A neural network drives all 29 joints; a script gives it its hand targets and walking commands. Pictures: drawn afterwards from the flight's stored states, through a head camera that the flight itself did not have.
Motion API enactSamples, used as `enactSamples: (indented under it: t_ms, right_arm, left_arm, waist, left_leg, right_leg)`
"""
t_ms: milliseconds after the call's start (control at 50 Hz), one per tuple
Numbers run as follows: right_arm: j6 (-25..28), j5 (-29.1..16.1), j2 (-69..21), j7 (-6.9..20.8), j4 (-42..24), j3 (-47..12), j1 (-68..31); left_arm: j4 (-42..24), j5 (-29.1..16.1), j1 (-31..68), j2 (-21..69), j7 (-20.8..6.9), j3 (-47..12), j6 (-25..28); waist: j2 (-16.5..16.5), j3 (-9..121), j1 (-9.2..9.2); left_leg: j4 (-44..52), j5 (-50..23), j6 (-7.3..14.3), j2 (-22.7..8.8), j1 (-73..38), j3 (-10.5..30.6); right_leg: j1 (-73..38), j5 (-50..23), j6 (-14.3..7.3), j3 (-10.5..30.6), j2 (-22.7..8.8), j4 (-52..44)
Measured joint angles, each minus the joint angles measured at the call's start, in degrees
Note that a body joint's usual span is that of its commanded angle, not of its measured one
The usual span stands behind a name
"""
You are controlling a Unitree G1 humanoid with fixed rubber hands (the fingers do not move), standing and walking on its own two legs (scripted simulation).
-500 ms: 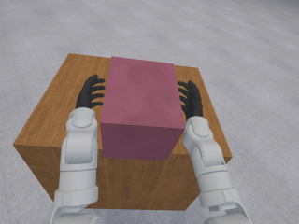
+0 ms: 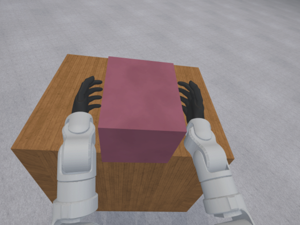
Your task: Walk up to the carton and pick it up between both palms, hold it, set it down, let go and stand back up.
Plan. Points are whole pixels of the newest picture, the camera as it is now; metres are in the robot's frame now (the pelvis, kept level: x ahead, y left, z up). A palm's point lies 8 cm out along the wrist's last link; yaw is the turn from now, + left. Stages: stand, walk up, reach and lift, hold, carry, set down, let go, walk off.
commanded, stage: hold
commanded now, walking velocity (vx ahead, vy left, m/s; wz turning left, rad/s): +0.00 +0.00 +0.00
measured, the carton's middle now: (138, 111) +0.38 +0.01 +0.13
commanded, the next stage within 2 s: none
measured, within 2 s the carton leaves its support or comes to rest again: neither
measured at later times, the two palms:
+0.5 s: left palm (83, 110) +0.34 +0.14 +0.17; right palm (196, 114) +0.33 -0.12 +0.17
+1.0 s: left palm (84, 111) +0.34 +0.14 +0.17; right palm (195, 114) +0.34 -0.12 +0.17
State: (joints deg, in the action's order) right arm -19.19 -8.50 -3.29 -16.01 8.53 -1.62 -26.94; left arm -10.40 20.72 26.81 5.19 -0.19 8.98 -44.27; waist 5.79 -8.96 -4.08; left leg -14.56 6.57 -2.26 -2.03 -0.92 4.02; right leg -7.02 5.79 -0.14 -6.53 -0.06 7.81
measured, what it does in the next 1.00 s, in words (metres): stands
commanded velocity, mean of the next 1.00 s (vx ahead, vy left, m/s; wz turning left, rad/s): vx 0.00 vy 0.00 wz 0.00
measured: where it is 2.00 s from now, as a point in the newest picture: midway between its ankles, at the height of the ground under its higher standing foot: outside the picture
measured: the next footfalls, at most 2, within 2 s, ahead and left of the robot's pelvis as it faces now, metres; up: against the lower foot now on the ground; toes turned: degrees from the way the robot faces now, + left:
none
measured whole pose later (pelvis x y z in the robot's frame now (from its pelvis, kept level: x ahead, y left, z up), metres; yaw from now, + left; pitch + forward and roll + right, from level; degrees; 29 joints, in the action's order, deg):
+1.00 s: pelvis -0.01 -0.01 +0.00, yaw +0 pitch -9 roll -1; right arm -18.5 -6.5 -4.3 -15.5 11.3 0.6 -29.8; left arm -6.3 20.5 29.8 4.3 -0.7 10.0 -42.7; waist 5.4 -9.1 -3.8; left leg -15.3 5.9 -2.8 -2.6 0.9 4.8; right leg -4.8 6.0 -0.8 -7.2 0.5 9.8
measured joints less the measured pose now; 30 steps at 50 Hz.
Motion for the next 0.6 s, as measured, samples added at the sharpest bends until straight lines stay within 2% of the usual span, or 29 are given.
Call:
enactSamples:
  t_ms: [320, 600]
  right_arm:
    - [-1.0, -0.7, 0.3, -0.4, -1.7, -0.2, -0.3]
    - [-0.6, 0.9, -0.2, -0.2, 1.7, 0.9, -2.2]
  left_arm:
    - [-1.5, 0.2, 0.2, 0.1, -0.3, 0.0, -1.0]
    - [2.6, 0.1, 2.6, -0.1, -0.8, 1.4, -0.1]
  waist:
    - [-0.3, -0.7, -0.26]
    - [-0.3, -0.6, 0.31]
  left_leg:
    - [0.0, -0.1, -0.1, -0.1, -0.5, 0.2]
    - [0.0, -0.7, -0.3, -0.3, -0.3, 0.3]
  right_leg:
    - [-0.6, -0.1, -0.2, -0.2, 0.2, -0.1]
    - [0.3, 0.1, -0.4, -0.2, 0.3, 1.4]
